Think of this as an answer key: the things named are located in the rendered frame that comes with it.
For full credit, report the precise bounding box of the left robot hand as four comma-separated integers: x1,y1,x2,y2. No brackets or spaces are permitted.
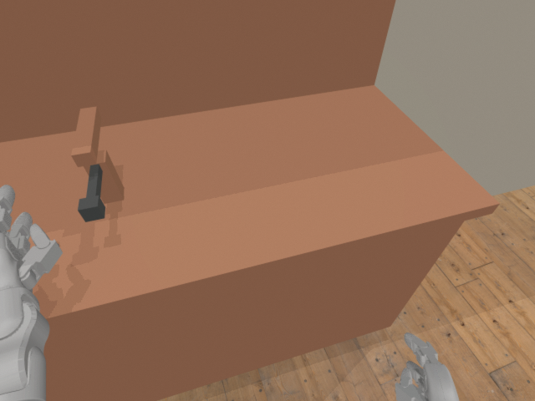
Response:
0,185,63,293

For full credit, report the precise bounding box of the tap lever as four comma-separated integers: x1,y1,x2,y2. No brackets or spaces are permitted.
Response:
78,164,105,222

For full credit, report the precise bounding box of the counter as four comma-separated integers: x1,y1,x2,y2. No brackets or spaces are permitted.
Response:
0,0,500,401

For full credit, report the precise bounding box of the robot left forearm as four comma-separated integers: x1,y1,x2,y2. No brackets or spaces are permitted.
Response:
0,287,49,401

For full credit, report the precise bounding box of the right robot hand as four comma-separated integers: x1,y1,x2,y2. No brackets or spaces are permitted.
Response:
395,332,459,401

